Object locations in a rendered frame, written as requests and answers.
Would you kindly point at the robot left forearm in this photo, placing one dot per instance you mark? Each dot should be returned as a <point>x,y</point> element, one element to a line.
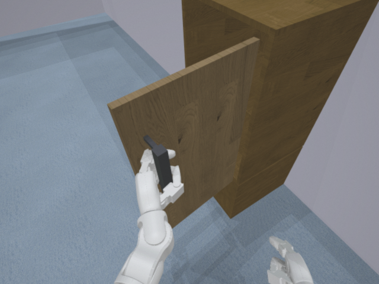
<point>145,263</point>

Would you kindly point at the left robot hand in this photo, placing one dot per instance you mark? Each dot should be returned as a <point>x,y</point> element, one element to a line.
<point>147,185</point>

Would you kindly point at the right robot hand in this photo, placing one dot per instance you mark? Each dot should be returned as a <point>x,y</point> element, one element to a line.
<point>290,271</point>

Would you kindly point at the handle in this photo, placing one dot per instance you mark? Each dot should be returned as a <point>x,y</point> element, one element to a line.
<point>161,159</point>

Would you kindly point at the cupboard door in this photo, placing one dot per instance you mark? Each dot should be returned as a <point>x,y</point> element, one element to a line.
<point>199,113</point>

